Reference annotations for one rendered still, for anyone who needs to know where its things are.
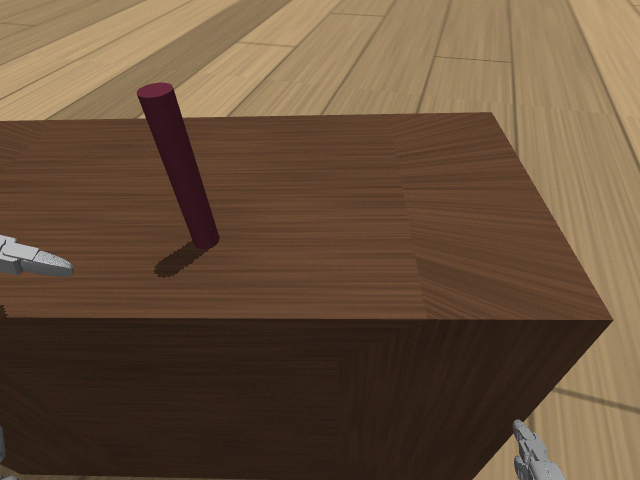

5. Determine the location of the left robot hand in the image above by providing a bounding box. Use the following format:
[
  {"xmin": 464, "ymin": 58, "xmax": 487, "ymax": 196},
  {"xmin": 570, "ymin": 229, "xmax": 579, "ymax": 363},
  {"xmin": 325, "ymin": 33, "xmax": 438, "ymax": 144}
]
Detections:
[{"xmin": 0, "ymin": 235, "xmax": 73, "ymax": 277}]

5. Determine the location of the right robot hand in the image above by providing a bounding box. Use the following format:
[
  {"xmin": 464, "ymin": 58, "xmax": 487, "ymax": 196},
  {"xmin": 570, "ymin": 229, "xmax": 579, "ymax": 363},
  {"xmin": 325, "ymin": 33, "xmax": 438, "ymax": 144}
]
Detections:
[{"xmin": 513, "ymin": 419, "xmax": 566, "ymax": 480}]

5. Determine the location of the can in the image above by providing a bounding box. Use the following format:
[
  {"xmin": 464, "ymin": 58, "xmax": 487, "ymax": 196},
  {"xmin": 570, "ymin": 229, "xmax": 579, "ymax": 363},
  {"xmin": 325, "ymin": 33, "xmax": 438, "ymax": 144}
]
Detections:
[{"xmin": 137, "ymin": 83, "xmax": 220, "ymax": 249}]

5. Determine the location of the left robot arm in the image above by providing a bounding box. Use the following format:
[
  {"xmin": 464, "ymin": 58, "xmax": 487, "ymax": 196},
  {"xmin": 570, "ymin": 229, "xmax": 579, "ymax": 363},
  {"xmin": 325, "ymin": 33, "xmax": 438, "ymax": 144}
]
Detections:
[{"xmin": 0, "ymin": 426, "xmax": 19, "ymax": 480}]

